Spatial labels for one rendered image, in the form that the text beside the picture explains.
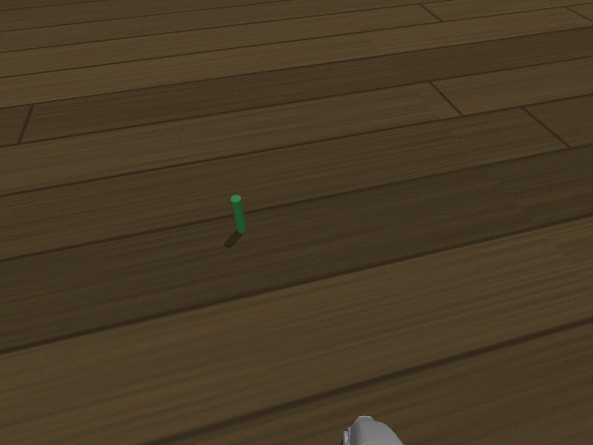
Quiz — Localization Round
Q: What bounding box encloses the can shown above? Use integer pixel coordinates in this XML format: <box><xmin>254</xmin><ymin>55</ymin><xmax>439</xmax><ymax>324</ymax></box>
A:
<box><xmin>231</xmin><ymin>195</ymin><xmax>246</xmax><ymax>234</ymax></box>

